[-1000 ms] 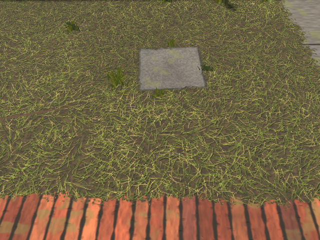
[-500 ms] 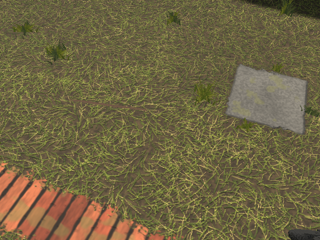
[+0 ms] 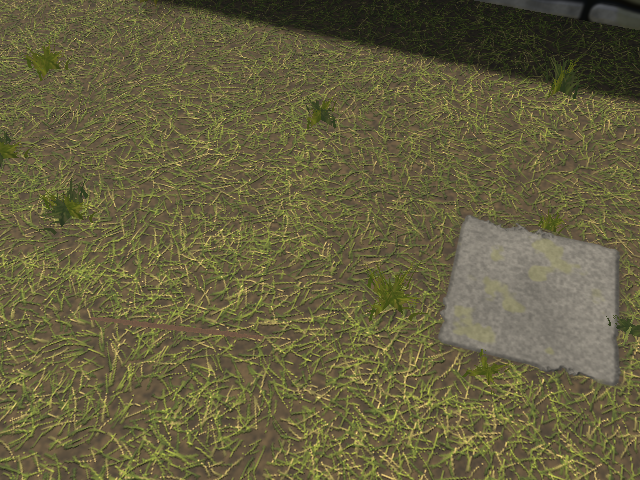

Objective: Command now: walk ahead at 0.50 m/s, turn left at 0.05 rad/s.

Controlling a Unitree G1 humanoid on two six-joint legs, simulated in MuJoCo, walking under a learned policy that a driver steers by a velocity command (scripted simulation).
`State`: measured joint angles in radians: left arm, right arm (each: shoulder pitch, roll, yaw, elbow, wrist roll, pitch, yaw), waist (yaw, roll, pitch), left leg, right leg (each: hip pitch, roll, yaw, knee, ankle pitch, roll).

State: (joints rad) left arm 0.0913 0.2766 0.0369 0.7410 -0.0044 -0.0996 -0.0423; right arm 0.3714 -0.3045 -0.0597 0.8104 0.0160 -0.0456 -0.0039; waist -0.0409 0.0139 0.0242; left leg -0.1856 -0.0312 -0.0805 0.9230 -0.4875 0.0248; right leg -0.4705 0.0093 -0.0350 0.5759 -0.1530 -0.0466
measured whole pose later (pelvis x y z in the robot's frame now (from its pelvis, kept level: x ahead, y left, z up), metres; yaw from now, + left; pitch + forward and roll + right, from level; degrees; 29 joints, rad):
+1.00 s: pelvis +0.52 -0.08 -0.01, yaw -26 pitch +1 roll +2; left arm 0.10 0.30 0.08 0.65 -0.03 -0.02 -0.04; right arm 0.27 -0.31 -0.08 0.87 0.01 -0.05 -0.01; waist -0.04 -0.01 0.07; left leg -0.10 0.09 0.13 0.88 -0.52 -0.05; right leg -0.51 0.01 -0.04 0.67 -0.17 -0.10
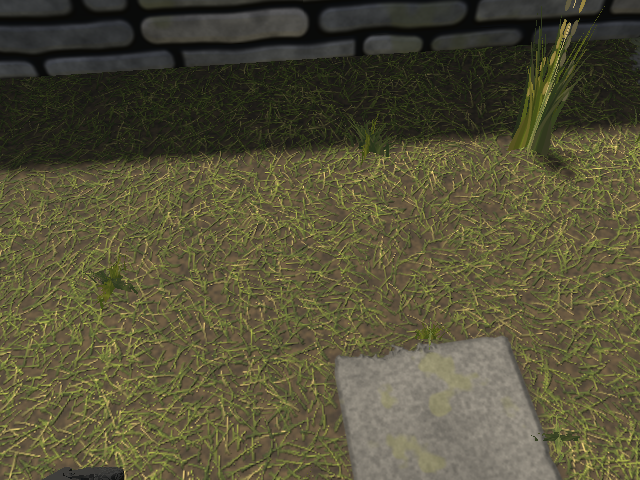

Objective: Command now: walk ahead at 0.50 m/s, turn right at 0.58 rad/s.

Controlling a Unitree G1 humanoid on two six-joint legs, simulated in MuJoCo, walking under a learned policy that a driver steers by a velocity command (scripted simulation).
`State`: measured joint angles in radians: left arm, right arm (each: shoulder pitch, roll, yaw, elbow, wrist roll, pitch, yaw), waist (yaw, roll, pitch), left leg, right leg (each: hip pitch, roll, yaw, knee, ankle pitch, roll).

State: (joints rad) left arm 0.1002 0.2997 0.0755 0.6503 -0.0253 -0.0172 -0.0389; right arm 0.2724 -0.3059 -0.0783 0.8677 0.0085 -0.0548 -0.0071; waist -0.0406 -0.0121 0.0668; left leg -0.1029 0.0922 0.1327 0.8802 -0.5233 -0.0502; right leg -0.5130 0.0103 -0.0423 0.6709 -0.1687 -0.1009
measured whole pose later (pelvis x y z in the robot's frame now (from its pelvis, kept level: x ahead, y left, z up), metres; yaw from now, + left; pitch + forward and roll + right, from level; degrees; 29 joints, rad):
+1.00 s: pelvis +0.50 -0.11 +0.01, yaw -32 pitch +2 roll +2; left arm 0.06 0.28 0.05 0.59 0.02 -0.03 -0.03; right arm 0.27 -0.31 -0.05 0.87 0.01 -0.06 0.01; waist -0.06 -0.01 0.08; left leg -0.20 0.04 0.06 0.97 -0.59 -0.05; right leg -0.51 0.02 0.00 0.59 -0.11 -0.06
